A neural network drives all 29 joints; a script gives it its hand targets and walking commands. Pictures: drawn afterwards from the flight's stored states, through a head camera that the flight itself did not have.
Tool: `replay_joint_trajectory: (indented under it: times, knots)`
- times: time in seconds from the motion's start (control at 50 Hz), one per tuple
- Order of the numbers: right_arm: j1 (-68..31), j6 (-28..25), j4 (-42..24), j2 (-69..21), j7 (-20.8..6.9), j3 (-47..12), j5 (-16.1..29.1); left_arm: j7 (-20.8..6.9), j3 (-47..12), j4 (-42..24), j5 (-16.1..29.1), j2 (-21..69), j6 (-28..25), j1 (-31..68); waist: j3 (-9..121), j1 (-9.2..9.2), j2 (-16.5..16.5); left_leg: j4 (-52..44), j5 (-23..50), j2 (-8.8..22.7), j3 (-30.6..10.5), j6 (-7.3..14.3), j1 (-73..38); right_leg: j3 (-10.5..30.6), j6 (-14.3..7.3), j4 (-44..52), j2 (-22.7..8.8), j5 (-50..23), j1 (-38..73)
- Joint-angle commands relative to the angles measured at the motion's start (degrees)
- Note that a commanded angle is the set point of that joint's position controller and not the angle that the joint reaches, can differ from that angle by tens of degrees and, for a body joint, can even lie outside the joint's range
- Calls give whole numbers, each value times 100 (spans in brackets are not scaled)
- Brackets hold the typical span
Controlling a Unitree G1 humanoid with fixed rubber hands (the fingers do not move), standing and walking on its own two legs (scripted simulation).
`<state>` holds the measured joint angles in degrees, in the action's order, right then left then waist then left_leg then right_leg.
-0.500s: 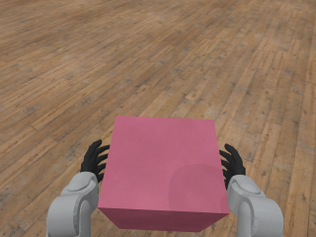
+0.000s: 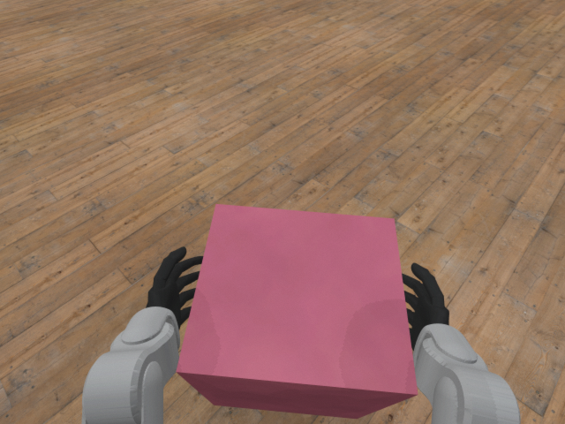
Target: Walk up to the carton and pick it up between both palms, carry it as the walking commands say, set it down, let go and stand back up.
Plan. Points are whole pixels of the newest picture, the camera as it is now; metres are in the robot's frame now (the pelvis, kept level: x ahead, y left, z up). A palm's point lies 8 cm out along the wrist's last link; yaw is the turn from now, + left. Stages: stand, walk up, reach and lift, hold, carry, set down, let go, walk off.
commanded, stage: carry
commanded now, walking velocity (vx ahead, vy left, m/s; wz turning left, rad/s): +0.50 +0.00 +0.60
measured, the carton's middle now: (293, 322) +0.25 -0.02 +0.02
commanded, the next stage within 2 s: none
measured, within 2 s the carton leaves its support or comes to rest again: neither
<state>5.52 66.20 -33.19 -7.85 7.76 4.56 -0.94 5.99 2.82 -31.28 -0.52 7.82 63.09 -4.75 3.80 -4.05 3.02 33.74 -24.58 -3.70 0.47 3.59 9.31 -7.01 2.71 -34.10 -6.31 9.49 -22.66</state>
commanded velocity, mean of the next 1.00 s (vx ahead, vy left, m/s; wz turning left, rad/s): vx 0.50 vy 0.00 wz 0.60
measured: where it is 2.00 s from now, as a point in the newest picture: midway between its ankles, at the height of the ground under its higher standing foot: (138, 260)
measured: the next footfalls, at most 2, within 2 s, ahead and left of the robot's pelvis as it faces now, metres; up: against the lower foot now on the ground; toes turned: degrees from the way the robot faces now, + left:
left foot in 0.38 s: +0.41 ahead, +0.15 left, +0.00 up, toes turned +24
right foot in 0.86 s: +0.67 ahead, +0.09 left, +0.00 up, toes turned +20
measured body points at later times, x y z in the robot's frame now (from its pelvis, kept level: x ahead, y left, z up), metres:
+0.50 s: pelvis +0.30 +0.08 -0.01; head +0.33 +0.07 +0.44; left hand +0.51 +0.30 +0.05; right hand +0.58 -0.01 +0.03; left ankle +0.37 +0.13 -0.73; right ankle +0.19 -0.12 -0.61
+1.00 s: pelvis +0.59 +0.17 +0.01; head +0.58 +0.14 +0.46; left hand +0.70 +0.44 +0.11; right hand +0.88 +0.18 +0.08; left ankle +0.46 +0.16 -0.63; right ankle +0.63 +0.07 -0.73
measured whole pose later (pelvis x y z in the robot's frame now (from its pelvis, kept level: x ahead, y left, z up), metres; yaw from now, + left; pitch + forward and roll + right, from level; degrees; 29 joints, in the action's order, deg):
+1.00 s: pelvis +0.59 +0.17 +0.01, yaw +37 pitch +3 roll +0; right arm 4.0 68.0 -28.6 -7.8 6.4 6.5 -1.7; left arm 7.1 2.3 -27.4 -2.1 7.4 67.4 -1.3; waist 7.9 0.5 2.7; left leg 66.0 -23.4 -3.8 2.1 3.1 22.1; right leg -16.4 0.0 -27.1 -5.7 16.8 -12.0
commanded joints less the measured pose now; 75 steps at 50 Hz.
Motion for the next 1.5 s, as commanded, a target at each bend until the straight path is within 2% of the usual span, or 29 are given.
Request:
replay_joint_trajectory:
  times: [0.0,0.08,0.18,0.32,0.34,0.38,0.4,0.44,0.46,0.5,0.58,0.68,0.82,0.84,0.86,0.88,0.9,0.96,1.02,1.12,1.14,1.24,1.26,1.28,1.3,1.32,1.34,1.4,1.48]
  knots:
    - [-2979,10,-593,-4024,-801,-4281,1603,-462,-3319,-218,996,3981,56,1923,1466,636,-1648,3127,-440,236,-41,-93,3166,3223,-1168,2068,-2380,-1494,3897]
    - [-2375,156,126,-4010,-776,-3826,1275,-449,-3288,-331,1202,4114,181,2387,625,537,-890,2518,15,921,-118,-128,3540,1469,-733,1931,-2023,-1326,3346]
    - [-2370,64,25,-4288,-619,-3719,1083,-589,-3772,-833,1764,4284,259,2931,265,571,-1145,1219,649,686,689,-131,3171,48,-485,2309,-1672,-1731,3182]
    - [-2374,-23,-243,-4296,-460,-3779,1101,-678,-3790,-841,1841,4207,308,2718,1236,280,-1674,-813,2730,-560,2022,141,-251,-1490,251,-462,-902,-6108,2689]
    - [-2318,-94,-439,-4421,-430,-3788,1120,-678,-3894,-993,1888,4308,284,2873,1812,1,-1177,-797,2863,-277,1339,488,-1665,-1337,359,-1740,-762,-5145,1796]
    - [-2391,-43,-247,-4299,-459,-3668,1051,-700,-3878,-1030,1848,4332,309,3066,1832,106,1020,-1684,3117,2301,-3506,1778,-2830,-216,453,-4611,489,2174,-1291]
    - [-2547,-59,-410,-4270,-526,-3809,1209,-640,-3699,-812,1582,4216,276,2797,1614,143,188,-1530,3705,2419,-3533,1955,-2618,840,241,-5025,354,2352,-1522]
    - [-3162,-96,-775,-4662,-678,-4188,1592,-728,-3532,-380,1597,4735,169,2339,1771,174,-1169,-992,3441,2338,-2915,1768,-2369,1026,347,-4613,-197,1999,-2004]
    - [-3302,-139,-881,-4655,-741,-4212,1731,-731,-3383,-179,1459,4782,131,2030,1870,257,-1217,-1222,3454,2108,-2653,1516,-1966,1022,391,-4161,-334,1789,-1719]
    - [-3284,-275,-832,-5197,-932,-4421,1922,-754,-3519,-505,1470,5158,-68,2396,1876,330,-667,-1453,3290,1905,-2020,1124,-1213,877,473,-3295,-423,2008,-1116]
    - [-2500,-341,-324,-5089,-1019,-4249,1761,-633,-3753,-987,1308,4907,-213,2503,1624,351,404,-2015,2670,1918,-1682,1215,-803,546,419,-1746,-256,1295,-686]
    - [-2591,-457,-997,-4547,-1008,-4154,1654,-632,-3963,-928,1409,4955,-230,2213,1497,347,498,-1898,3311,1465,-1091,927,-959,175,360,-719,17,194,-468]
    - [-2166,-99,-498,-3915,-761,-3813,1267,-478,-4022,-962,1448,4031,194,2453,1231,381,352,-421,6683,867,-477,489,-1303,-468,271,1124,533,-3,687]
    - [-2128,4,-316,-3632,-686,-3685,1181,-467,-3912,-611,1374,3962,304,2331,1707,595,-119,738,6473,774,-150,183,-177,-234,114,1597,162,-573,2583]
    - [-2259,50,-397,-3413,-616,-3638,1136,-482,-3725,-375,1397,3866,365,2071,2135,671,-1145,2523,3986,319,187,-88,1571,1448,-418,1717,-1374,-611,4179]
    - [-2075,121,-149,-3253,-597,-3517,1078,-419,-3706,-168,1328,3709,398,2045,1556,532,-1806,3650,-16,-292,204,-223,3081,2864,-1115,1864,-2316,-2453,4566]
    - [-2597,127,-506,-3433,-652,-3891,1338,-418,-3449,-81,1285,3801,388,1826,1570,585,-1894,4324,-450,154,-332,-99,3551,2685,-1237,1424,-2490,-3347,4640]
    - [-3097,157,-588,-3780,-810,-3896,1509,-435,-3246,-144,1180,4297,345,2128,437,533,-790,3314,175,939,-461,-103,3232,1454,-610,2044,-2098,-231,2523]
    - [-3024,72,-310,-4133,-736,-3822,1331,-559,-3583,-674,1609,4263,311,2833,169,474,-1376,2571,415,913,224,-207,3251,439,-562,2474,-1908,262,2249]
    - [-2587,28,-185,-4413,-640,-3804,1287,-579,-3726,-898,1765,4298,303,2798,-30,540,-1329,1231,1111,770,955,-147,2942,-713,-326,2284,-1632,-2123,2600]
    - [-2611,2,-190,-4186,-599,-3711,1202,-588,-3713,-791,1735,4196,317,2757,-326,572,-960,851,1358,598,1223,-154,2804,-811,-236,2287,-1521,-2647,2445]
    - [-2007,38,60,-4189,-548,-3621,1099,-547,-3776,-801,1700,4142,370,2641,910,260,-1420,-633,2315,-512,2049,2,173,-1622,110,-459,-1047,-6268,2837]
    - [-2270,-45,-424,-4079,-495,-3807,1184,-630,-3685,-655,1670,4124,368,2320,1313,87,-1292,-1393,3130,-698,2004,79,-661,-1680,334,-1804,-655,-6090,2658]
    - [-2488,-70,-605,-4264,-488,-3829,1215,-660,-3739,-916,1732,4198,360,2733,1877,-141,-911,-1117,3280,202,363,603,-2352,-1183,514,-3164,-440,-3012,915]
    - [-2647,-49,-544,-4152,-512,-3893,1236,-681,-3589,-543,1535,4251,400,2323,1935,100,435,-1169,4227,1623,-2396,1344,-3179,-604,559,-4491,372,1312,-810]
    - [-2636,-66,-589,-4337,-602,-4036,1412,-678,-3562,-899,1553,4198,232,2424,2102,128,-156,-1126,5229,2252,-3282,1941,-3164,470,390,-5217,615,2346,-1231]
    - [-2960,-74,-757,-4408,-703,-4188,1569,-709,-3483,-631,1508,4434,229,2263,2064,144,-334,-881,4691,2418,-3312,2156,-3128,933,350,-5321,143,2361,-1634]
    - [-3219,-160,-925,-5019,-880,-4471,1936,-777,-3484,-603,1450,4947,80,2189,1982,317,-948,-940,2847,1921,-2295,1312,-1533,1191,406,-3448,-430,2152,-1140]
    - [-2740,-330,-908,-5049,-958,-4432,1839,-771,-3686,-812,1484,5069,-91,2034,2205,399,380,-1349,2417,1714,-1296,962,-128,541,390,-746,11,2085,797]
